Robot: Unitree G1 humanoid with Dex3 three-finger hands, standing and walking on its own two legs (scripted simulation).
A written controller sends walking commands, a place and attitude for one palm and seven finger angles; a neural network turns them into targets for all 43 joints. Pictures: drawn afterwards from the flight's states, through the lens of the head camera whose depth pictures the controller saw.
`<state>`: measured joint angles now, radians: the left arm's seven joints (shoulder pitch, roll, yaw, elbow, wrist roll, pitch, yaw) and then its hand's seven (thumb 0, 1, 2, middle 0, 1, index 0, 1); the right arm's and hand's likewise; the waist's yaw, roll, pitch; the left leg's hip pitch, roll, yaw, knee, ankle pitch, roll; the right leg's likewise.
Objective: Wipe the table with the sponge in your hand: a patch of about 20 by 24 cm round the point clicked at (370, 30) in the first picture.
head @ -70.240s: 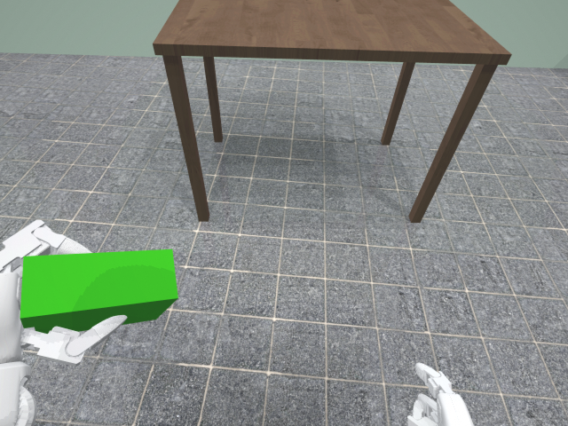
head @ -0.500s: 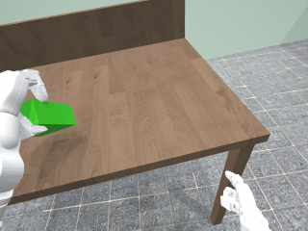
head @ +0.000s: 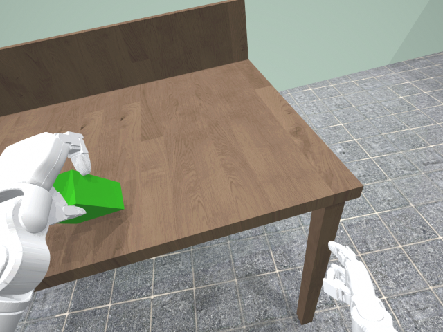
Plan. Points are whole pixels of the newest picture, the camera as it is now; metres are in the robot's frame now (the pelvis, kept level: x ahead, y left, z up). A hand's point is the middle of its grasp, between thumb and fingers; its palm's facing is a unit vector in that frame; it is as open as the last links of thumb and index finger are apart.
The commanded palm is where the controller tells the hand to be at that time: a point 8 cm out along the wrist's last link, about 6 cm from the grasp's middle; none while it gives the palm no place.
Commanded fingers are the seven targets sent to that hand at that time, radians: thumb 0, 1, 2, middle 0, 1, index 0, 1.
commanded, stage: move the sponge above the wiping area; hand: left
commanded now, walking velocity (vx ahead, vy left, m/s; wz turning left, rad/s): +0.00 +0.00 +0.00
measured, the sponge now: (83, 201) +0.27 +0.31 +0.14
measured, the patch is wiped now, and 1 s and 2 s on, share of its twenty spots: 0.70 0.70 0.70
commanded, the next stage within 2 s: none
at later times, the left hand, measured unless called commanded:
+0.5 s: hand (82, 180) +0.27 +0.28 +0.19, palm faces +0.16 -0.06 -0.98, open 9.0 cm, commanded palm +0.22 +0.28 +0.29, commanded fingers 0.00 0.10 1.30 -1.20 -1.60 -1.20 -1.60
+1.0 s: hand (73, 162) +0.28 +0.29 +0.22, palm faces +0.26 -0.03 -0.97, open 9.0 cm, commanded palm +0.23 +0.28 +0.28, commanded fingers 0.00 0.10 1.30 -1.20 -1.60 -1.20 -1.60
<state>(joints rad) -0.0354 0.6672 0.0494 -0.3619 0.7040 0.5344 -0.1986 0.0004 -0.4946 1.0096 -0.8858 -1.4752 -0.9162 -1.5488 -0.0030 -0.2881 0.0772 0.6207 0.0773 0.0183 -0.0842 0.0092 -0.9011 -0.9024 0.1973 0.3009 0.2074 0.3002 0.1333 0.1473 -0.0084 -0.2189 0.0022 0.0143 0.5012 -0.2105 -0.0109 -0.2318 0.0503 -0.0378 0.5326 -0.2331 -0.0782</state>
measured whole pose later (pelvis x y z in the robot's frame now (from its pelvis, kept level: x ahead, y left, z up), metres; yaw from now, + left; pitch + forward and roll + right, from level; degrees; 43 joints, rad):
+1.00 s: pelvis +0.01 +0.02 +0.01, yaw +0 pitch -4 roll +1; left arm -0.19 0.62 -0.10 -0.26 0.83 0.52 -0.12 0.00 -0.50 1.01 -0.87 -1.52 -0.92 -1.53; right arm 0.00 -0.27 0.08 0.67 0.06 0.03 -0.08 0.01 -0.90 -0.90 0.20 0.30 0.20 0.30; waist 0.16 0.12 -0.01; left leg -0.17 -0.03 0.02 0.43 -0.19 0.01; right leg -0.19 0.02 -0.02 0.48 -0.22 -0.05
